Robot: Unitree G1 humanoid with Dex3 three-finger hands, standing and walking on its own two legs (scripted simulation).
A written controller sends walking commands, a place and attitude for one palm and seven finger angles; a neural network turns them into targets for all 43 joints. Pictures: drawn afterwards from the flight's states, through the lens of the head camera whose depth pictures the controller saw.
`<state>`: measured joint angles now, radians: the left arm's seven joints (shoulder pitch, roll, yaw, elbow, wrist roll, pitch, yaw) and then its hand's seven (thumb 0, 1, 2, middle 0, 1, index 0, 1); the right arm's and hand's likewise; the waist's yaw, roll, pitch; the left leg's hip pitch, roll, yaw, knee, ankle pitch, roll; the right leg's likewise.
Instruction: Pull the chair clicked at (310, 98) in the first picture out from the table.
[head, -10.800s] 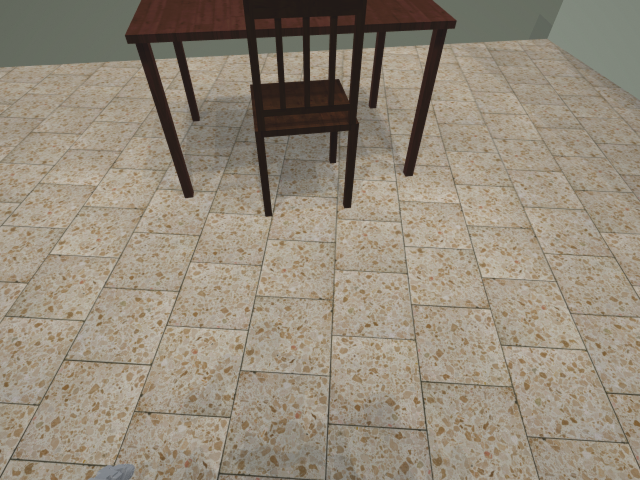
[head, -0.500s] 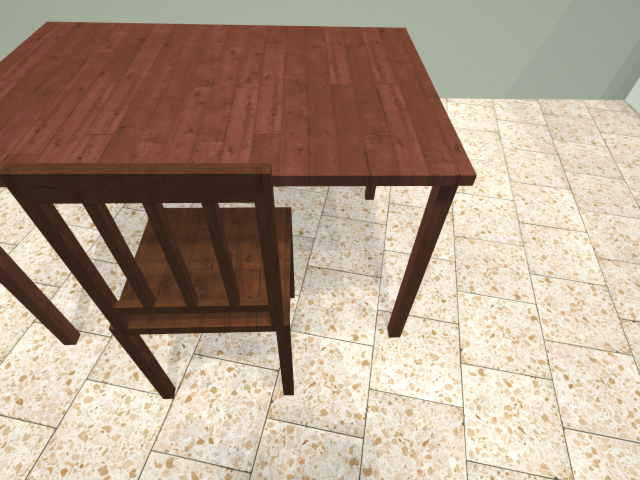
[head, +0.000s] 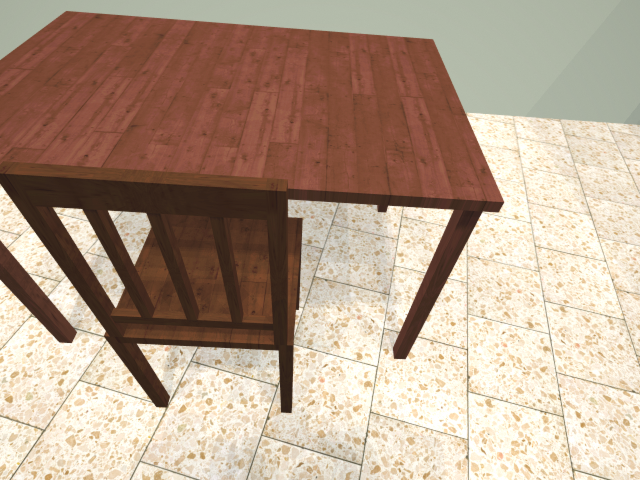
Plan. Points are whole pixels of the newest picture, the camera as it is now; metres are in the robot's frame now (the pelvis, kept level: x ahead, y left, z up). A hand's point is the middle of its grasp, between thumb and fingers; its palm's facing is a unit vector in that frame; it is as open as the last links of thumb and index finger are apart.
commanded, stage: come to a stop and stand still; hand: left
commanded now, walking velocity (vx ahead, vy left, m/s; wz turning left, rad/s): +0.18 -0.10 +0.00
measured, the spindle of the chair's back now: (177, 270) +0.45 +0.28 -0.08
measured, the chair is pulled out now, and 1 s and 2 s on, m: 0.00 0.00 0.00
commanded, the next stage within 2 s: look again from close up in 1.12 s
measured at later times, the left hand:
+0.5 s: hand out of the picture +0.08 +0.18 -0.16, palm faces +0.11 -0.97 -0.23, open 7.2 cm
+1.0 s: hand out of the picture -0.07 +0.14 -0.16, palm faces +0.09 -0.98 -0.16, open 7.3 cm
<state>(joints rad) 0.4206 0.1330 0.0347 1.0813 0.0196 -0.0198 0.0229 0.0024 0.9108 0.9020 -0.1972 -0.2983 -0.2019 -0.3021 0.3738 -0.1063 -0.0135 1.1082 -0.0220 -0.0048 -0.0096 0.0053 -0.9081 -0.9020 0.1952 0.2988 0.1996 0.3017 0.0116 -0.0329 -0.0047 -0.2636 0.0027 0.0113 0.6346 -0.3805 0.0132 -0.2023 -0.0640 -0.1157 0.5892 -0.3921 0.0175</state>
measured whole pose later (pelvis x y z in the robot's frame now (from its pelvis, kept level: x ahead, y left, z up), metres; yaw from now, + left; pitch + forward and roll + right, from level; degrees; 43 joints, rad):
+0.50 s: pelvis +0.03 -0.01 +0.01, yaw +3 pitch -1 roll +2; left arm 0.18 0.16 0.05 0.97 0.03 0.01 0.05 0.00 0.93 0.90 -0.20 -0.30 -0.20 -0.30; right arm 0.17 -0.16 -0.06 1.04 0.00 0.03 -0.03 0.00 -0.91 -0.90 0.19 0.30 0.20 0.30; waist 0.01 -0.03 0.10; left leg -0.34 -0.01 0.05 0.78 -0.44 -0.03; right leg -0.30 -0.09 -0.11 0.58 -0.26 -0.02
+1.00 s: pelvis -0.02 -0.01 +0.01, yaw +2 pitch -1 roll +1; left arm 0.38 0.11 -0.01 1.09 0.01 0.01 0.03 0.01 0.91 0.90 -0.20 -0.30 -0.20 -0.30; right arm 0.23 -0.17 -0.03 1.07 -0.01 0.02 -0.02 -0.01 -0.93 -0.90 0.20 0.30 0.20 0.30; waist 0.01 0.00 0.03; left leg -0.27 0.01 0.08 0.43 -0.14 0.01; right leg -0.16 0.00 -0.04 0.48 -0.30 -0.02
